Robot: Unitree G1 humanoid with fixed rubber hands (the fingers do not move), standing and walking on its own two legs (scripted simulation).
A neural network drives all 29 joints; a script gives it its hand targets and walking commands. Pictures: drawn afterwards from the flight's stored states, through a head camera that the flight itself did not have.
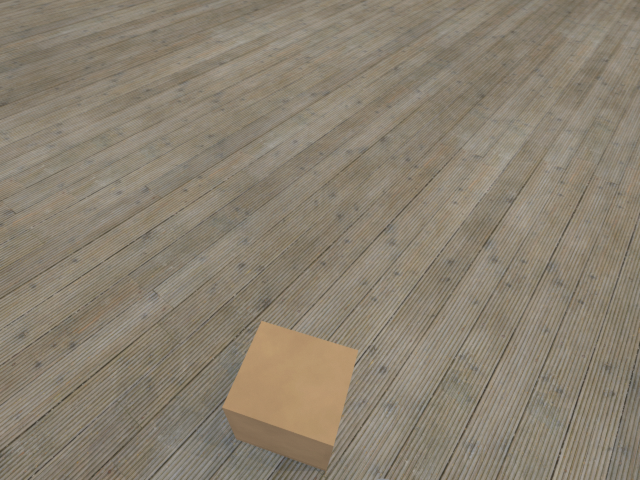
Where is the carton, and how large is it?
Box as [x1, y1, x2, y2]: [222, 321, 357, 470]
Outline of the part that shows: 261,321 223,404 223,410 237,439 325,470 333,446 357,350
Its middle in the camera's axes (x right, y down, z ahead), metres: -0.07 +0.43 +1.08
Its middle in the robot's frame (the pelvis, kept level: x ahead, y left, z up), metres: +0.44 +0.07 -0.63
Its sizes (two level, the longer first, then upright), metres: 0.273 0.240 0.286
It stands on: the floor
